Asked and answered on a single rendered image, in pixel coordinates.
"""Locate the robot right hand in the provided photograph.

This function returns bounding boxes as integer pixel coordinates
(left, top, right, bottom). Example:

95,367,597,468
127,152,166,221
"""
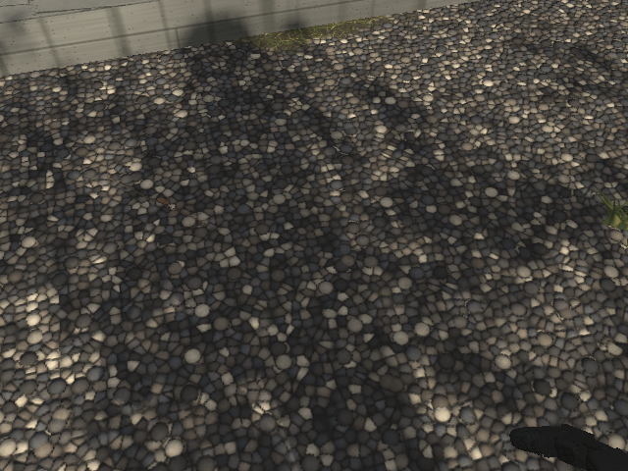
509,424,628,471

